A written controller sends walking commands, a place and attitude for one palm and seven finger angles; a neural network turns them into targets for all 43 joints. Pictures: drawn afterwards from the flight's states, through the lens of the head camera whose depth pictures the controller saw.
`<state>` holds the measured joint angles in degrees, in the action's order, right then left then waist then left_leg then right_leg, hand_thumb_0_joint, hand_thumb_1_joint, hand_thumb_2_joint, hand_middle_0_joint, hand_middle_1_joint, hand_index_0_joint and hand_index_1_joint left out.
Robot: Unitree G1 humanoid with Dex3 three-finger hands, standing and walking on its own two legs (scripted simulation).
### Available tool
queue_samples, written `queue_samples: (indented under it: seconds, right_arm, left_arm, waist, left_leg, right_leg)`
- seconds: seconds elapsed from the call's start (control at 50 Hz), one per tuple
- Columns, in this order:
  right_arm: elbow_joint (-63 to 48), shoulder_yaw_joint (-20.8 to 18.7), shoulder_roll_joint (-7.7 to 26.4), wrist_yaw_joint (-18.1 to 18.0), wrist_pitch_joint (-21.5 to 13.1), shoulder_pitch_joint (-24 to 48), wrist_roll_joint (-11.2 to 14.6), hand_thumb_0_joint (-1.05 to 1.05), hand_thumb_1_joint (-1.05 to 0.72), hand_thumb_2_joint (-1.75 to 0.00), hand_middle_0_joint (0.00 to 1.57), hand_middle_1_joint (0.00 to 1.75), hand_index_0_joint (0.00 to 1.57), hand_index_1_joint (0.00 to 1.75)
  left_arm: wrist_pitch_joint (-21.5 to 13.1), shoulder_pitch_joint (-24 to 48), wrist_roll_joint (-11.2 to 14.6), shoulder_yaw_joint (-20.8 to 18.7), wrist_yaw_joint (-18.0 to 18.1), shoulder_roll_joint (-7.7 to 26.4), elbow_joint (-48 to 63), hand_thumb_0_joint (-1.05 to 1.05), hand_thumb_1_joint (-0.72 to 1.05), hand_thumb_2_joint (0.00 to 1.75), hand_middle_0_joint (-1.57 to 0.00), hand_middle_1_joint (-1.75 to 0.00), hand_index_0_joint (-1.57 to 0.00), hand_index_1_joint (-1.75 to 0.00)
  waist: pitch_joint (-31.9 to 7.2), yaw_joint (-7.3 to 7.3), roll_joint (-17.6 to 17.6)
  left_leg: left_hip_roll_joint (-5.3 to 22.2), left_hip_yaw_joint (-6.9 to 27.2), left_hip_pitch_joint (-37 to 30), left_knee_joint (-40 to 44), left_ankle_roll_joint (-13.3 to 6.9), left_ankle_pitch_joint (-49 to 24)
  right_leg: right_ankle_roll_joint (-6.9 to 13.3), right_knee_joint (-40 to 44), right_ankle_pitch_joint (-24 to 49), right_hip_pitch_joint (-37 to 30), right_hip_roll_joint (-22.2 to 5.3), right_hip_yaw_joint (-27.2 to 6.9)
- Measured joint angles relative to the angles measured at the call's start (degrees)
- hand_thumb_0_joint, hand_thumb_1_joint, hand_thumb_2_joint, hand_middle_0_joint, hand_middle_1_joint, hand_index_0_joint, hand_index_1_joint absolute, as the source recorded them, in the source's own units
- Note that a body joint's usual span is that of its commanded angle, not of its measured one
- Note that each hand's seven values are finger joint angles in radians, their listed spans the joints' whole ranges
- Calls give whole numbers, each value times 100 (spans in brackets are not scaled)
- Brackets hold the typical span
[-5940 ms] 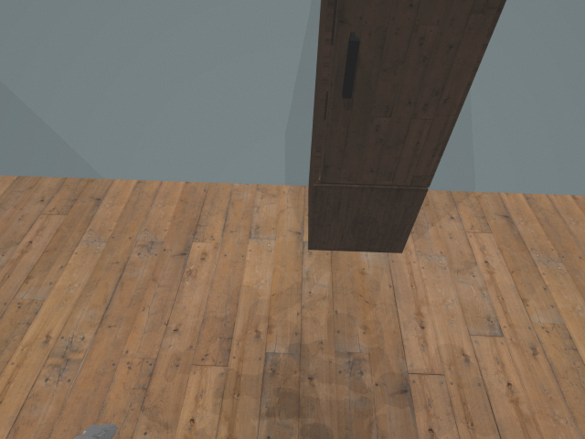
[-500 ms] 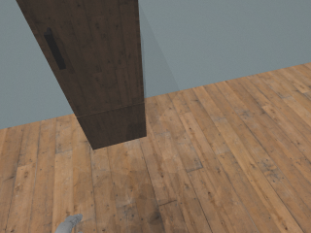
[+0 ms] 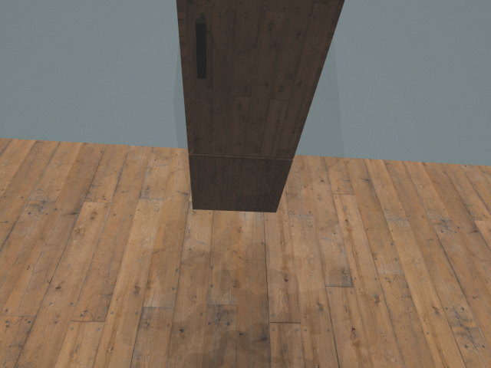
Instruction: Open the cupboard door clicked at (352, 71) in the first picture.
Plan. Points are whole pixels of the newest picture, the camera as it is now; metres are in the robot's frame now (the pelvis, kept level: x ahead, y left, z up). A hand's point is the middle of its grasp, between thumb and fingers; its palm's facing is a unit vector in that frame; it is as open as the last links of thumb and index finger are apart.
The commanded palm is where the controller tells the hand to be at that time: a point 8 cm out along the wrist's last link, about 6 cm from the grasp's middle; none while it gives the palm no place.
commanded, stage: take the last steps up to it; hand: left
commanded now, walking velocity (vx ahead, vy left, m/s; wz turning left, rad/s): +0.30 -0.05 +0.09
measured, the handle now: (202, 46) +0.82 +0.19 +0.08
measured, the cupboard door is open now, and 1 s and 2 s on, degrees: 0 0 0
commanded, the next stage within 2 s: come to a stop and stand still in 0.92 s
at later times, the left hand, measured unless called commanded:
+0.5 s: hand (159, 357) +0.15 +0.16 -0.15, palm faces -0.03 -0.99 -0.16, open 7.4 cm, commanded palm none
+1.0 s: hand (188, 366) +0.15 +0.11 -0.17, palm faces +0.17 -0.98 -0.13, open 7.3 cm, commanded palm none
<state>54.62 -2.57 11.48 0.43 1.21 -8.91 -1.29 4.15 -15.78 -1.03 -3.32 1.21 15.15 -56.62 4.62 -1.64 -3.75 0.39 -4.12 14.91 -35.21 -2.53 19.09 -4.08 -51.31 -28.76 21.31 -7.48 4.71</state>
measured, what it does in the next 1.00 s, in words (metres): walks ahead: right foot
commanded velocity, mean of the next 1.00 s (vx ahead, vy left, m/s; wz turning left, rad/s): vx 0.26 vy -0.04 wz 0.03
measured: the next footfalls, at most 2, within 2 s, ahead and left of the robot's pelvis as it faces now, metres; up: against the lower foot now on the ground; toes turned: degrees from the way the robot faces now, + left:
right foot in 0.56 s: +0.18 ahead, -0.16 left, +0.00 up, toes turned -5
left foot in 1.02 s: +0.36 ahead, +0.08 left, +0.00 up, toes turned +11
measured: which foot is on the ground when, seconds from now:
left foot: down 0.00-0.58, up 0.60-1.00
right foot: up 0.00-0.54, down 0.56-1.00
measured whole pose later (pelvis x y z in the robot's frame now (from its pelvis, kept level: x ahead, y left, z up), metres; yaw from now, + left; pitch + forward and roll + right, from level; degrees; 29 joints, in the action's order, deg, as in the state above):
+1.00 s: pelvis +0.24 -0.04 +0.00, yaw +4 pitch -1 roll -2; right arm 58.0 -2.8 9.9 1.0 -1.6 -7.0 -1.5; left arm -2.8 -24.4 -1.5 -1.1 0.7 7.2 -66.3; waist 2.0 -2.6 0.3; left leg 4.6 -6.0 24.1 -36.0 -0.2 11.4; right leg -0.3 -23.4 -21.6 0.4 -0.6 9.1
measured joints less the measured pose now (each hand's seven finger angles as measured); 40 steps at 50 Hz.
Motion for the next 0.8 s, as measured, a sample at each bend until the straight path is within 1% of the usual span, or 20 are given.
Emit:
queue_samples:
  seconds: [0.06, 0.14, 0.24, 0.32, 0.4, 0.48, 0.52, 0.56, 0.58, 0.6, 0.62, 0.64, 0.66, 0.68, 0.72, 0.8]
  right_arm:
    - [46, 85, -132, -75, -101, -46, -13, 0, -91, -90, 20, 30, 20, 30]
    - [175, 114, -270, -154, -273, -297, 19, 0, -92, -90, 21, 30, 20, 30]
    - [427, 81, -277, -184, -354, -734, 17, 0, -93, -90, 21, 30, 20, 30]
    - [665, 65, -322, -187, -344, -1110, -5, 0, -92, -90, 21, 30, 20, 30]
    - [887, 45, -353, -195, -335, -1456, -32, 0, -92, -90, 21, 30, 20, 30]
    - [1082, 20, -348, -183, -306, -1725, -68, 0, -91, -90, 21, 30, 20, 30]
    - [1167, 10, -339, -180, -289, -1825, -78, 0, -91, -90, 21, 30, 20, 30]
    - [1231, 10, -355, -174, -290, -1950, -61, 0, -91, -90, 21, 30, 20, 30]
    - [1269, 13, -360, -159, -286, -1971, -35, 0, -91, -90, 21, 30, 20, 30]
    - [1297, 22, -348, -143, -243, -1934, -16, 0, -91, -90, 21, 30, 20, 30]
    - [1312, 22, -335, -122, -191, -1875, -5, 1, -91, -90, 21, 30, 20, 30]
    - [1307, 4, -320, -101, -146, -1797, -2, 1, -91, -90, 21, 30, 20, 30]
    - [1278, -24, -297, -84, -118, -1701, -8, 1, -91, -90, 20, 30, 20, 30]
    - [1222, -56, -273, -71, -109, -1602, -18, 1, -91, -90, 20, 30, 20, 30]
    - [1069, -108, -215, -58, -116, -1379, -44, 1, -91, -90, 20, 30, 20, 30]
    - [734, -157, -111, -30, -141, -853, -57, 1, -91, -90, 20, 30, 19, 30]
  left_arm:
    - [-24, -22, -32, -5, -78, 29, -191, 1, 91, 90, -20, -30, -19, -30]
    - [-152, -52, -63, 56, -157, -31, -323, 1, 91, 90, -20, -30, -19, -30]
    - [-200, 13, -81, 103, -195, -187, -408, 1, 91, 90, -20, -30, -19, -30]
    - [-191, 161, -77, 103, -233, -313, -425, 1, 91, 90, -20, -30, -19, -30]
    - [-198, 374, -62, 96, -265, -429, -404, 1, 91, 90, -20, -30, -19, -30]
    - [-255, 615, -44, 81, -290, -526, -326, 1, 91, 90, -20, -30, -19, -30]
    - [-324, 709, -37, 69, -296, -562, -277, 1, 91, 90, -20, -30, -19, -30]
    - [-454, 761, -36, 75, -297, -563, -224, 1, 91, 90, -20, -30, -19, -30]
    - [-551, 805, -45, 72, -276, -578, -221, 1, 91, 90, -20, -30, -19, -30]
    - [-631, 829, -35, 83, -249, -617, -215, 1, 91, 90, -20, -30, -19, -30]
    - [-696, 794, -16, 102, -228, -649, -203, 1, 91, 90, -20, -30, -19, -30]
    - [-734, 716, -3, 116, -207, -674, -202, 1, 91, 90, -20, -30, -19, -30]
    - [-746, 615, 3, 126, -181, -701, -223, 1, 91, 90, -20, -30, -20, -30]
    - [-762, 515, 43, 53, -99, -707, -235, 0, 93, 90, -20, -30, -20, -30]
    - [-764, 320, 31, 21, -25, -646, -307, -1, 95, 90, -21, -30, -20, -30]
    - [-762, -105, -15, 100, -15, -612, -539, -1, 95, 90, -20, -30, -20, -30]
  waist:
    - [-92, 17, 48]
    - [-276, 62, 122]
    - [-436, 155, 157]
    - [-457, 262, 167]
    - [-403, 410, 226]
    - [-328, 556, 349]
    - [-298, 597, 416]
    - [-289, 598, 440]
    - [-256, 572, 480]
    - [-201, 549, 551]
    - [-191, 507, 581]
    - [-211, 452, 577]
    - [-244, 406, 568]
    - [-287, 372, 571]
    - [-366, 336, 592]
    - [-454, 296, 615]
  left_leg:
    - [-21, 37, -251, 491, -57, -218]
    - [-111, 91, -599, 1161, -135, -532]
    - [-226, 120, -919, 1606, -177, -673]
    - [-260, 121, -1106, 1757, -151, -650]
    - [-221, 126, -1259, 1816, -66, -555]
    - [-93, 147, -1330, 1689, 83, -328]
    - [-1, 149, -1330, 1509, 188, -131]
    - [84, 177, -1231, 1059, 316, 209]
    - [160, 183, -1037, 540, 308, 435]
    - [226, 246, -750, -217, 258, 718]
    - [236, 300, -421, -1009, 206, 888]
    - [237, 303, -92, -1714, 168, 885]
    - [257, 274, 218, -2250, 151, 733]
    - [300, 248, 500, -2594, 154, 526]
    - [414, 189, 956, -2824, 205, 108]
    - [574, 91, 1497, -2413, 327, -376]
  right_leg:
    - [36, -777, 346, 245, 186, -112]
    - [32, -894, 787, 306, 271, -160]
    - [17, -598, 1043, 319, 264, -224]
    - [26, -242, 1164, 374, 218, -232]
    - [63, 253, 1226, 395, 189, -207]
    - [129, 977, 1150, 242, 232, -116]
    - [170, 1429, 1223, 45, 300, -35]
    - [263, 2078, 1447, -335, 377, 55]
    - [354, 2111, 1675, -382, 426, 106]
    - [447, 1953, 1623, -388, 484, 184]
    - [522, 1874, 1501, -434, 521, 234]
    - [574, 1901, 1407, -521, 547, 254]
    - [604, 2010, 1364, -641, 573, 264]
    - [613, 2174, 1374, -778, 603, 286]
    - [618, 2525, 1445, -1056, 663, 343]
    - [637, 3004, 1461, -1497, 748, 411]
